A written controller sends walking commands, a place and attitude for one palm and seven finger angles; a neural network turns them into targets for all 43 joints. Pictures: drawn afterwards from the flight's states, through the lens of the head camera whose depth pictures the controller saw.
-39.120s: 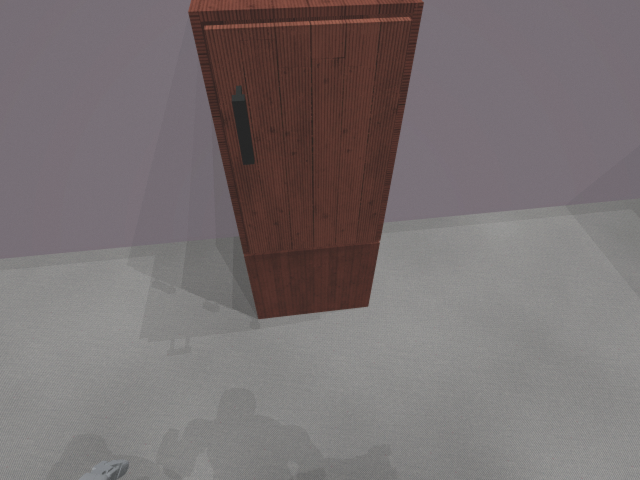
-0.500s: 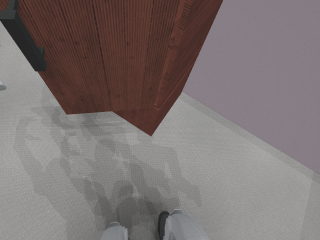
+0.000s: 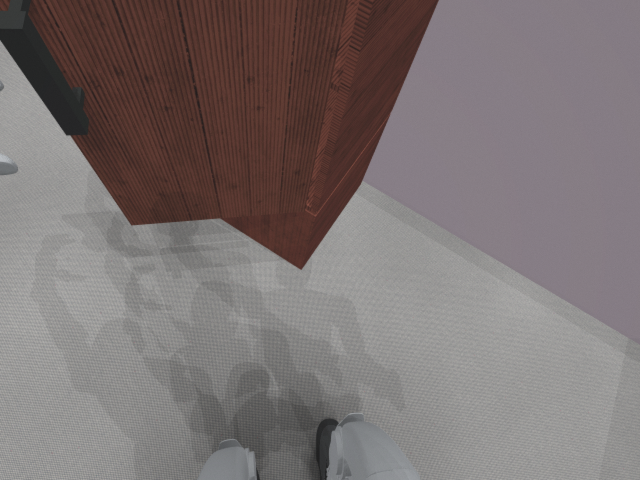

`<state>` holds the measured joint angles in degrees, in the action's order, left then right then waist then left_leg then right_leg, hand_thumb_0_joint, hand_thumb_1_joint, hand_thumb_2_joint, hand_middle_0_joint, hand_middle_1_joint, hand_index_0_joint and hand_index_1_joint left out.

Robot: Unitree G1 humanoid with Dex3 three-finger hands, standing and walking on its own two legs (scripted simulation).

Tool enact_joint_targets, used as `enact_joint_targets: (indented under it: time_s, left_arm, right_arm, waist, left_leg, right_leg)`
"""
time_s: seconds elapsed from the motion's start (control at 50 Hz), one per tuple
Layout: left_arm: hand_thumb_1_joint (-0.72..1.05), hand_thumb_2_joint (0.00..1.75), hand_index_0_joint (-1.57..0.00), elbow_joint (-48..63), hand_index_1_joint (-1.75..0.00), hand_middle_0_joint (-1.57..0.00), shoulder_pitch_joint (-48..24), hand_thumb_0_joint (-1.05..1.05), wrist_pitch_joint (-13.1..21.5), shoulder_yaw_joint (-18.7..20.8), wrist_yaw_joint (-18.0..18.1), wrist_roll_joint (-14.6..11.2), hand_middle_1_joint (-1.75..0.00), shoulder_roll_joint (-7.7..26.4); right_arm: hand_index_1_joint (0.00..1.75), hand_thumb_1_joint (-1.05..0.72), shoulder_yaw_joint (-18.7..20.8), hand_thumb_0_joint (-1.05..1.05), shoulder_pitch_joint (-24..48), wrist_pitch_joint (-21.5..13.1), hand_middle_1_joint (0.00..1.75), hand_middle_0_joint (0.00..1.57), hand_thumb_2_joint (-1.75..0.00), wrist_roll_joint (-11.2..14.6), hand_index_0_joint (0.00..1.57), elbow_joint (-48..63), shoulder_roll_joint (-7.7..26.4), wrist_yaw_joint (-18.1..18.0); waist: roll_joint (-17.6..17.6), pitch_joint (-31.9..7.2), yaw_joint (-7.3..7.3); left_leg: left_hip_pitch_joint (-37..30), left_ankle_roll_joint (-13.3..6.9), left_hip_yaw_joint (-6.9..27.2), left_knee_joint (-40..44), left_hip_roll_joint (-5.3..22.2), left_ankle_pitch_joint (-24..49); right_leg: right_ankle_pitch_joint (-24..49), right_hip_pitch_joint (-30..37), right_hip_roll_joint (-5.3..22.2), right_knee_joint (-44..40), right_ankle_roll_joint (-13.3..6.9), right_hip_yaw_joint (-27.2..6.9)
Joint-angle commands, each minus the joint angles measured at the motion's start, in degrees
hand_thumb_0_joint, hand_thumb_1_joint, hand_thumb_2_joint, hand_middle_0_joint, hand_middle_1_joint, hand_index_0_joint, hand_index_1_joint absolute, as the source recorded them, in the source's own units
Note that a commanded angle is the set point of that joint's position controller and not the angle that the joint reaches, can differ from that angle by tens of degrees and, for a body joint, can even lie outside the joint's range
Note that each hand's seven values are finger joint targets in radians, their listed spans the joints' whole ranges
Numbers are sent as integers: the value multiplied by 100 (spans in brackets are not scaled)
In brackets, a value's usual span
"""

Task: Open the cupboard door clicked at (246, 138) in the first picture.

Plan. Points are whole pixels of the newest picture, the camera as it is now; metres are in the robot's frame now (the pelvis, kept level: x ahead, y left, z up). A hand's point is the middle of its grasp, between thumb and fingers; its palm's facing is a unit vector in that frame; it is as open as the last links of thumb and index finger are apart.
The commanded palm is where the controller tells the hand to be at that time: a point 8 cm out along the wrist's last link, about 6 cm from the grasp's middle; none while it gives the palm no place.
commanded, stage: slide the fingers in behind the handle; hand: left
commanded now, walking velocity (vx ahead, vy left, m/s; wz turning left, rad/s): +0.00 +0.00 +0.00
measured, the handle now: (51, 67) +0.56 +0.26 +0.10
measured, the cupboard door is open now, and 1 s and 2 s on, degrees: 41 41 41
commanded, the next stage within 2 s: close the thumb around the handle in 1.52 s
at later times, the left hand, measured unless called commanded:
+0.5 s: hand (14, 105) +0.50 +0.28 +0.10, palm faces +0.06 -1.00 -0.01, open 14.0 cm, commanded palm +0.48 +0.32 +0.10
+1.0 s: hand (47, 107) +0.51 +0.25 +0.10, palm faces +0.05 -1.00 -0.01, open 14.0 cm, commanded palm +0.48 +0.29 +0.10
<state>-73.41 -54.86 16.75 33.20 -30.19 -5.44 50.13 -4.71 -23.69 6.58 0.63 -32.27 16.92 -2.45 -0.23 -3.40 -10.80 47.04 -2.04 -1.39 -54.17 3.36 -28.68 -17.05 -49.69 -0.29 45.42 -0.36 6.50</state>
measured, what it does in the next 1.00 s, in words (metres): stands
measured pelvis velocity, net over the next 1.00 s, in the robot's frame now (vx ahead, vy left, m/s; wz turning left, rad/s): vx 0.01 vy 0.00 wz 0.00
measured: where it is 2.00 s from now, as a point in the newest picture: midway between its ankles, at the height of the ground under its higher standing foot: outside the picture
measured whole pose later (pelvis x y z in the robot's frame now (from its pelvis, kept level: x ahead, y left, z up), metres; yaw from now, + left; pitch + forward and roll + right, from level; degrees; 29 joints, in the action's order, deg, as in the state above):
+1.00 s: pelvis +0.01 +0.00 +0.01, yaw +0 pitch +20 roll -3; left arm -67.7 -51.7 18.9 27.1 -22.0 -6.8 37.7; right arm -3.2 -23.3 6.2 0.3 -33.7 16.1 -1.6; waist -0.7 -4.4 -9.8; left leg 43.5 -1.8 -1.8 -51.5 2.9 -28.1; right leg -17.3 -46.9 -0.1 44.2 -0.5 5.9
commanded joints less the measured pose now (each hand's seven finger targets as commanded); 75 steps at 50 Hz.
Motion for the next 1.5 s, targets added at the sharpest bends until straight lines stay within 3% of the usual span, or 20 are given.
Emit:
enact_joint_targets:
  time_s: [0.0,0.08,0.16,0.22,0.28,0.34,0.48,0.56,0.6,0.66,0.8,0.9,0.94,1.02,1.06,1.18,1.22,1.3,1.4,1.48]
  left_arm:
    - [-50,30,-30,1404,-120,-30,-2169,0,424,-20,-120,-240,-120,1599]
    - [-50,30,-30,1212,-120,-30,-2171,0,297,-102,-66,-327,-120,1403]
    - [-50,30,-30,1623,-120,-30,-2272,0,377,-38,175,-217,-120,1480]
    - [-50,30,-30,1500,-120,-30,-2269,0,399,42,305,-202,-120,1547]
    - [-50,30,-30,1772,-120,-30,-2103,0,495,124,377,-171,-120,1556]
    - [-50,30,-30,1486,-120,-30,-1964,0,399,-46,414,-180,-120,1311]
    - [-50,30,-30,1761,-120,-30,-1956,0,518,-30,502,-246,-120,1152]
    - [-50,30,-30,1910,-120,-30,-1877,0,549,-321,515,-359,-120,620]
    - [-50,30,-30,1792,-120,-30,-1806,0,516,-86,556,-351,-120,862]
    - [-50,30,-30,1714,-120,-30,-1942,0,487,-370,633,-293,-120,584]
    - [-50,30,-30,1775,-120,-30,-2115,0,655,-250,772,-215,-120,741]
    - [-50,30,-30,1808,-120,-30,-2034,0,604,-469,768,-271,-120,355]
    - [-50,30,-30,1707,-120,-30,-2055,0,527,-591,814,-261,-120,219]
    - [-50,30,-30,1747,-120,-30,-2180,0,560,-460,958,-239,-120,348]
    - [-50,30,-30,1938,-120,-30,-2271,0,657,-453,1021,-200,-120,374]
    - [-50,30,-30,1984,-120,-30,-2090,0,684,-422,1121,-212,-120,252]
    - [-50,30,-30,1836,-120,-30,-1835,0,645,-344,1140,-191,-120,321]
    - [-50,30,-30,1943,-120,-30,-1702,0,689,-253,1162,-174,-120,428]
    - [-50,30,-30,1672,-120,-30,-1575,0,690,-309,1045,-272,-120,286]
    - [-50,30,-30,1841,-120,-30,-2021,0,731,-423,967,-254,-120,312]
  right_arm:
    - [30,-90,489,0,-1150,-66,30,20,-90,-58,20,154,1182,-100]
    - [30,-90,474,0,-1124,-51,30,20,-90,-47,20,126,1182,-98]
    - [30,-90,488,0,-1159,-60,30,20,-90,-78,20,179,1145,-81]
    - [30,-90,491,0,-1144,-75,30,20,-90,-81,20,162,1147,-64]
    - [30,-90,530,0,-1167,-79,30,20,-90,-99,20,195,1125,-38]
    - [30,-90,505,0,-1107,-55,30,20,-90,-71,20,196,1107,-22]
    - [30,-90,542,0,-1117,-73,30,20,-90,-84,20,200,1086,-16]
    - [30,-90,561,0,-1092,-72,30,20,-90,-83,20,181,1051,3]
    - [30,-90,583,0,-1082,-71,30,20,-90,-82,20,155,1069,12]
    - [30,-90,534,0,-1006,-77,30,20,-90,-66,20,187,1034,4]
    - [30,-90,554,0,-1024,-131,30,20,-90,-86,20,111,1023,-16]
    - [30,-90,561,0,-991,-132,30,20,-90,-84,20,101,990,12]
    - [30,-90,556,0,-980,-128,30,20,-90,-75,20,105,990,14]
    - [30,-90,563,0,-1019,-151,30,20,-90,-89,20,82,998,2]
    - [30,-90,562,0,-1026,-166,30,20,-90,-102,20,91,990,13]
    - [30,-90,599,0,-1051,-163,30,20,-90,-107,20,48,971,56]
    - [30,-90,599,0,-1055,-151,30,20,-90,-96,20,80,968,58]
    - [30,-90,600,0,-1017,-141,30,20,-90,-86,20,147,961,61]
    - [30,-90,600,0,-972,-162,30,20,-90,-66,20,143,976,38]
    - [30,-90,586,0,-945,-204,30,20,-90,-72,20,91,983,1]
  waist:
    - [-1537,-2971,50]
    - [-1179,-2565,-1]
    - [-1410,-2830,77]
    - [-1145,-2676,52]
    - [-1476,-3097,185]
    - [-1062,-2598,106]
    - [-1149,-2881,156]
    - [-1122,-2794,101]
    - [-963,-2834,167]
    - [-971,-2454,93]
    - [-1087,-2843,115]
    - [-1218,-2837,102]
    - [-986,-2604,39]
    - [-844,-2697,29]
    - [-1125,-2780,87]
    - [-1130,-2951,128]
    - [-833,-2831,183]
    - [-831,-2855,247]
    - [-574,-2577,188]
    - [-873,-2636,120]
  left_leg:
    - [-1912,229,511,582,-99,3617]
    - [-1529,142,478,669,-116,3131]
    - [-1708,172,479,689,-122,3313]
    - [-1434,132,437,703,-123,3056]
    - [-1847,218,480,693,-100,3603]
    - [-1461,127,413,747,-116,3185]
    - [-1721,157,427,773,-107,3480]
    - [-1968,175,453,773,-80,3782]
    - [-1773,164,427,764,-102,3609]
    - [-1488,108,377,849,-148,3188]
    - [-1703,151,413,772,-141,3340]
    - [-1845,163,406,777,-128,3511]
    - [-1639,129,393,821,-140,3237]
    - [-1540,109,384,830,-154,3102]
    - [-1687,143,421,837,-160,3241]
    - [-1908,180,420,816,-116,3639]
    - [-1664,142,379,850,-132,3499]
    - [-1550,114,309,897,-160,3368]
    - [-1323,76,247,938,-184,2985]
    - [-1438,80,277,939,-199,2769]
  right_leg:
    - [1707,1469,-272,-115,-94,-333]
    - [1604,1512,-266,-186,-79,-333]
    - [1669,1594,-267,-141,-118,-339]
    - [1716,1778,-258,-167,-81,-379]
    - [1886,1823,-260,-116,-108,-359]
    - [1837,1871,-259,-189,-74,-371]
    - [2017,1972,-251,-166,-90,-381]
    - [2063,1820,-262,-198,-92,-344]
    - [2108,1999,-247,-183,-83,-373]
    - [2007,1998,-224,-218,-92,-396]
    - [2046,2018,-213,-158,-90,-425]
    - [2090,1943,-213,-182,-85,-403]
    - [1992,1946,-212,-222,-71,-396]
    - [2032,2069,-201,-208,-64,-425]
    - [2003,2026,-198,-170,-106,-411]
    - [2175,2022,-208,-169,-78,-403]
    - [2261,2232,-202,-188,-70,-424]
    - [2359,2441,-190,-197,-78,-471]
    - [2279,2480,-187,-256,-60,-502]
    - [2018,2306,-169,-264,-69,-514]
